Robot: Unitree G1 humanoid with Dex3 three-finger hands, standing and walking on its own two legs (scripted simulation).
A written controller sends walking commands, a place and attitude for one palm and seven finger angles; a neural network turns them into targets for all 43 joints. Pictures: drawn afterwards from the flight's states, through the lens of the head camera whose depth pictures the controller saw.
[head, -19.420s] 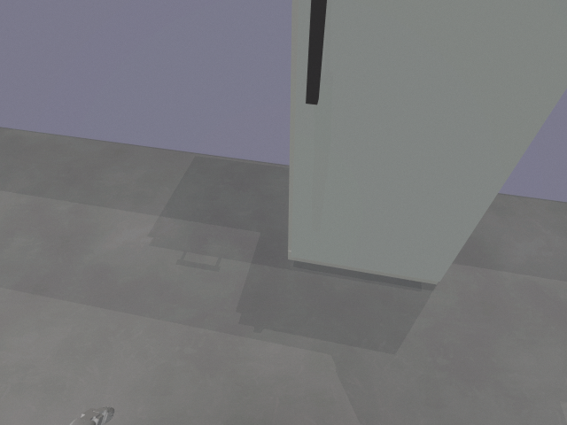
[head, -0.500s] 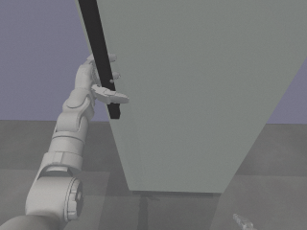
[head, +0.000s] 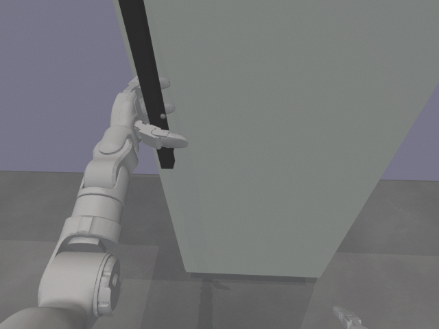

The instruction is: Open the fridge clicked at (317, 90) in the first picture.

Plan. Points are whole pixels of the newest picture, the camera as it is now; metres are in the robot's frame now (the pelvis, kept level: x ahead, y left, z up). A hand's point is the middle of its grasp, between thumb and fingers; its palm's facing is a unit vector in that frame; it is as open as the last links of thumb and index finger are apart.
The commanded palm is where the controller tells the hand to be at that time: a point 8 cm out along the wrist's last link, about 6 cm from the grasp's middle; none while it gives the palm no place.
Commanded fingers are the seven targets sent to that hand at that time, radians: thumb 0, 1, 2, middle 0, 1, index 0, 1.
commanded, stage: slide the fingers in behind the handle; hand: left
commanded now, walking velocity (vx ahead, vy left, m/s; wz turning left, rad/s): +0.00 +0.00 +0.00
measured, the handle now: (154, 81) +0.48 +0.14 +0.24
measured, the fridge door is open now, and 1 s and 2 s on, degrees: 0 0 6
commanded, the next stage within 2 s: grip the handle and tug to test in 0.02 s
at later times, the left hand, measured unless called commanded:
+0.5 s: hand (161, 117) +0.42 +0.13 +0.20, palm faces +0.00 -1.00 +0.02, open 10.5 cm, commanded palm +0.40 +0.18 +0.20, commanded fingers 0.00 0.43 0.70 -0.40 -1.33 -0.40 -1.33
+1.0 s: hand (162, 116) +0.42 +0.12 +0.21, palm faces +0.00 -1.00 +0.01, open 6.1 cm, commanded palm +0.40 +0.18 +0.20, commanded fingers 0.00 0.90 0.90 -0.45 -1.40 -0.45 -1.40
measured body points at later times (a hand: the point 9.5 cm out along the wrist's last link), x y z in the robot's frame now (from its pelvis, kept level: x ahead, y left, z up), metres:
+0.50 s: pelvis +0.00 +0.01 +0.00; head -0.01 -0.01 +0.45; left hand +0.41 +0.18 +0.21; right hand +0.13 -0.24 -0.11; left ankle +0.04 +0.11 -0.74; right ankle -0.03 -0.08 -0.74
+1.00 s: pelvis +0.00 +0.00 +0.00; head -0.01 -0.01 +0.45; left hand +0.42 +0.18 +0.21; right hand +0.14 -0.24 -0.11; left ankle +0.04 +0.11 -0.74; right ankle -0.03 -0.08 -0.74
